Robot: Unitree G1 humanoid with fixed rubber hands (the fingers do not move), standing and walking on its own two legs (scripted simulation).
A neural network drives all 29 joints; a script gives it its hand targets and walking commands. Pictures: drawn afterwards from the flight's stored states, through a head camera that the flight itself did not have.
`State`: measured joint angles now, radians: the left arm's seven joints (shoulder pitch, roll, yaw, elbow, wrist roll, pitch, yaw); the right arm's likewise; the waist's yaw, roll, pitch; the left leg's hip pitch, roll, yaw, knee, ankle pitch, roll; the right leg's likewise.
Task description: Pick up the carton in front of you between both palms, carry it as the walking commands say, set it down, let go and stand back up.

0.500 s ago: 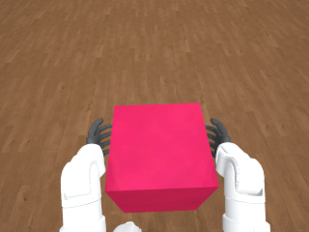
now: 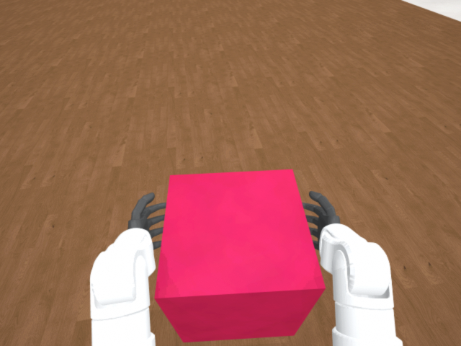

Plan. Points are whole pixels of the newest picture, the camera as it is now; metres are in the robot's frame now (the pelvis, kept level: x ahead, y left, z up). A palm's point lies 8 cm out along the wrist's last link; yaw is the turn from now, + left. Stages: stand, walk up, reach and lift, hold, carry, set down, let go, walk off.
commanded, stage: carry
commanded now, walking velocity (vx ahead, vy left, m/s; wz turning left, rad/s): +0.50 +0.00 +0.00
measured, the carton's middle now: (235, 259) +0.26 +0.00 +0.02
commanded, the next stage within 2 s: none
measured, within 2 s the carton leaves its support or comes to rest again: neither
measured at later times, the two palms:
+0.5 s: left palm (155, 132) +0.59 +0.17 +0.09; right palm (274, 124) +0.59 -0.13 +0.09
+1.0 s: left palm (178, 77) +0.92 +0.14 +0.07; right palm (264, 75) +0.93 -0.15 +0.06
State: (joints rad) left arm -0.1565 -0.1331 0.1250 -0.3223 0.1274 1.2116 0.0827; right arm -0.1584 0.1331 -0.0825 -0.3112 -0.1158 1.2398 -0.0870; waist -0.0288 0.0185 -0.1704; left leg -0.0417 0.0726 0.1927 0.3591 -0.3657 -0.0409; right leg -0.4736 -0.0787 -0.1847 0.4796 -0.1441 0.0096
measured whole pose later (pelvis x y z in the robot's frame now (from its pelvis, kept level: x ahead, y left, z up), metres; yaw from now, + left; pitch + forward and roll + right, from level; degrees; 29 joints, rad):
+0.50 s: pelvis +0.33 +0.02 -0.02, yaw +0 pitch +4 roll +1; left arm -0.14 -0.13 0.11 -0.38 0.11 1.20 0.09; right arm -0.14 0.13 -0.07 -0.37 -0.11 1.22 -0.09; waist 0.00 -0.05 -0.14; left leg -0.48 0.04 0.24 0.54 -0.10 0.08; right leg -0.02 -0.13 -0.17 0.59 -0.48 0.04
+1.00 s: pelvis +0.66 -0.01 -0.02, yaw +2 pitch +3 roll -1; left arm -0.17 -0.14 0.10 -0.30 0.12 1.19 0.09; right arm -0.15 0.13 -0.11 -0.33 -0.12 1.24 -0.08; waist 0.01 0.05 -0.10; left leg -0.06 0.12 0.12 0.76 -0.47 -0.03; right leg -0.49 -0.04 -0.25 0.56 -0.13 -0.09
